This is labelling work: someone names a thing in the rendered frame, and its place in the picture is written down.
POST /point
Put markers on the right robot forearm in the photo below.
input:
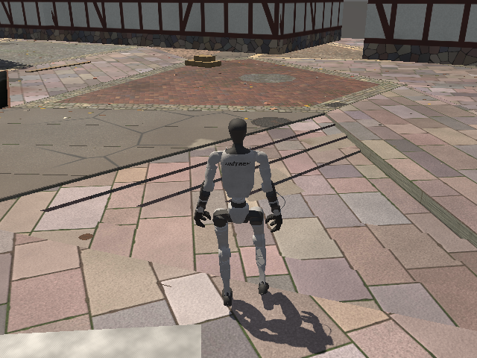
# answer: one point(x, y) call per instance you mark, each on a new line
point(273, 201)

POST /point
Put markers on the left robot upper arm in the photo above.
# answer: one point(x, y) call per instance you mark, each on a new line
point(214, 158)

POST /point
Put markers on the left robot hand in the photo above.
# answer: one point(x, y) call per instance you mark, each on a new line
point(199, 216)

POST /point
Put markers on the right robot hand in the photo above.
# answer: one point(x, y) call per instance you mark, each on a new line
point(278, 221)

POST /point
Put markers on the right robot thigh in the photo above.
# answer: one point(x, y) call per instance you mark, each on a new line
point(256, 218)

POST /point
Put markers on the left robot forearm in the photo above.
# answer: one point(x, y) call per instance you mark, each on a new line
point(202, 201)

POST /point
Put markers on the right robot upper arm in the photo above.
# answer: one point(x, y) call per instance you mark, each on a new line
point(265, 171)

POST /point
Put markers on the left robot shin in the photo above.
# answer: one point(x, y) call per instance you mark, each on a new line
point(225, 273)

